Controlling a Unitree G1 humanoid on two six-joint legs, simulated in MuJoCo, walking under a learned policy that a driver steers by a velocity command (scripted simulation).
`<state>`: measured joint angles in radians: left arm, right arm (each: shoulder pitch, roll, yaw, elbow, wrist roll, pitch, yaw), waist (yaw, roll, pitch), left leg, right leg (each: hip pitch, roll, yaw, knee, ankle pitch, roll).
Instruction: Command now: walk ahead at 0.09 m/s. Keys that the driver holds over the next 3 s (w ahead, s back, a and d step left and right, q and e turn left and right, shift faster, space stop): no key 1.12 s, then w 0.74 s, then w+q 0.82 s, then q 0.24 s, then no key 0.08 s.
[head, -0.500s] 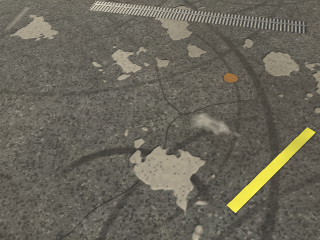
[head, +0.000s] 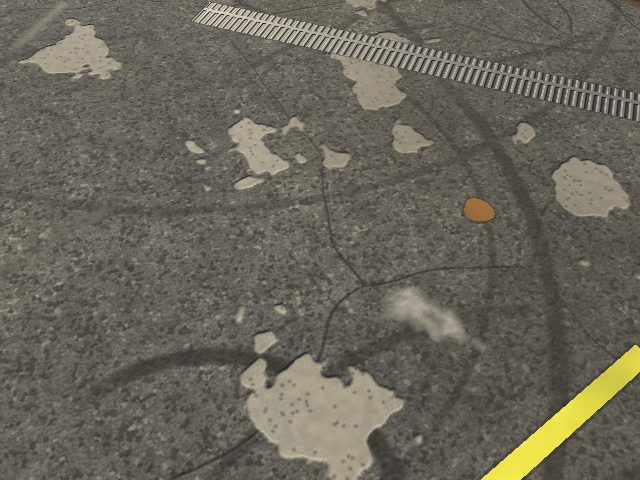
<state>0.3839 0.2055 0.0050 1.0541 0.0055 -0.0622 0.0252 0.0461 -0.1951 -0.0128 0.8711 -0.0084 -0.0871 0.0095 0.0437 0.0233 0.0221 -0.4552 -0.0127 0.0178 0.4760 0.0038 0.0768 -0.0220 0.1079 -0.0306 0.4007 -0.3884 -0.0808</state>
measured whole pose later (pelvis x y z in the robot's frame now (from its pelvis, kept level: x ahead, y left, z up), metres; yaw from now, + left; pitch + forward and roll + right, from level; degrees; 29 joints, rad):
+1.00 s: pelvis +0.09 -0.04 +0.01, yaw +1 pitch -1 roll +0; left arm 0.30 0.16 0.02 1.09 0.00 -0.02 0.03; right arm 0.16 -0.18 -0.04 1.10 0.01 0.01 -0.04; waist 0.00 0.00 0.04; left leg -0.27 0.01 -0.01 0.51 -0.22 -0.01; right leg -0.12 0.02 -0.03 0.49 -0.34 -0.03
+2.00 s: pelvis +0.44 -0.01 -0.01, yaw +3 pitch +2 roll +0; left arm -0.02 0.22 0.05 0.84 -0.01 -0.12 -0.04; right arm 0.45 -0.21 -0.03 1.09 0.01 -0.07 -0.01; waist -0.05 0.00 0.06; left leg -0.05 0.01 -0.04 0.85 -0.52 0.03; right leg -0.53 0.00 -0.08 0.60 -0.11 -0.07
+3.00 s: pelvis +0.97 +0.15 -0.01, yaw +36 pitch +3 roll +0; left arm 0.00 0.26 0.05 0.74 0.03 -0.11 -0.01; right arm 0.31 -0.29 -0.10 0.76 0.01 -0.01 -0.04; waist -0.06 -0.01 0.02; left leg -0.18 -0.14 -0.21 0.64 -0.46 0.07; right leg -0.49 0.04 0.03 0.45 0.04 -0.02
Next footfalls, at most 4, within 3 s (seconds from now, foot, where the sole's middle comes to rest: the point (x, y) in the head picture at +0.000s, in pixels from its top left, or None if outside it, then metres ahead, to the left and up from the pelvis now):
0.26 right None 0.08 -0.14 -0.77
1.42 left None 0.22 0.11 -0.77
1.94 right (398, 420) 0.61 -0.11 -0.77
2.52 left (269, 315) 0.86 0.19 -0.77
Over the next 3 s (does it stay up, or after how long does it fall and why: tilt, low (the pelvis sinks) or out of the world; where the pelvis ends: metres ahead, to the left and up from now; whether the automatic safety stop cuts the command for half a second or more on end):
stays up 0.97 0.15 -0.01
